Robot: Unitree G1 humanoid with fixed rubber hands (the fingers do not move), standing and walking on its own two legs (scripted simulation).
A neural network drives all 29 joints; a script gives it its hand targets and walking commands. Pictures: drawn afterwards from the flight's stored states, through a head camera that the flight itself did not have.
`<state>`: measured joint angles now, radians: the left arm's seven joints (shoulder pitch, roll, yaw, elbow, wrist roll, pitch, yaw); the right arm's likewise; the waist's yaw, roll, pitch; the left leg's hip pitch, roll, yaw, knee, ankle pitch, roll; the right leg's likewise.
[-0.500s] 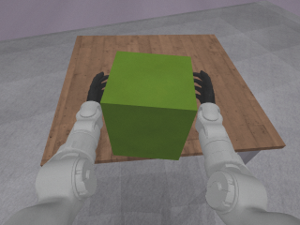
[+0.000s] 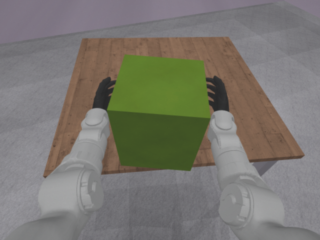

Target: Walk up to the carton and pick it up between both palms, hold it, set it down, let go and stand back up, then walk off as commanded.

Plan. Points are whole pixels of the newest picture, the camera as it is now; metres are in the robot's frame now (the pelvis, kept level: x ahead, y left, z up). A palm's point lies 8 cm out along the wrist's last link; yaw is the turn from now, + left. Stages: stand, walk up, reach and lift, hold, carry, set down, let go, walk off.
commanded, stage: reach and lift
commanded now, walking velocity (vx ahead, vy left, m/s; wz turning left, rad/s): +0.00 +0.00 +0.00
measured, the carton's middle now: (159, 116) +0.45 +0.01 +0.05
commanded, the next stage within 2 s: none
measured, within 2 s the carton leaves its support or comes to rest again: leaves its support in 0.18 s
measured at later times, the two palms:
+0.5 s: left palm (103, 109) +0.41 +0.15 +0.12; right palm (232, 116) +0.37 -0.15 +0.13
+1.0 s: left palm (104, 105) +0.41 +0.14 +0.13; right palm (234, 112) +0.38 -0.16 +0.14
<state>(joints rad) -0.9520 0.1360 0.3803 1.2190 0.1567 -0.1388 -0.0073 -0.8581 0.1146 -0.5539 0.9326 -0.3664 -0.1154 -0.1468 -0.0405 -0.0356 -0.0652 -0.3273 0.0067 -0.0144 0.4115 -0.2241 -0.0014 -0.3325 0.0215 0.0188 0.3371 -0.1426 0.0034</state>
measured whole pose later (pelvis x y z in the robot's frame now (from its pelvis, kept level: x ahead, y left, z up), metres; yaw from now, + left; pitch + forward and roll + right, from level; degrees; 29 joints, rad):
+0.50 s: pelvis -0.03 +0.00 +0.00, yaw +0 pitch +6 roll -1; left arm -0.93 0.10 0.38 1.22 0.16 -0.28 0.00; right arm -0.80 0.13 -0.59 0.93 -0.37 -0.31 -0.15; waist -0.04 -0.04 -0.09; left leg -0.33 0.01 -0.01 0.41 -0.19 0.00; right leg -0.33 0.02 0.02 0.34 -0.11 0.00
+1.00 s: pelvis -0.02 +0.00 +0.00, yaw +0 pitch +6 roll -1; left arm -0.93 0.09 0.33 1.14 0.16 -0.08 0.03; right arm -0.80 0.08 -0.50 0.93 -0.23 -0.19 -0.15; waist -0.04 -0.04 -0.13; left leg -0.32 0.01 -0.01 0.40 -0.18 0.00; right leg -0.33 0.02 0.02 0.33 -0.11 0.00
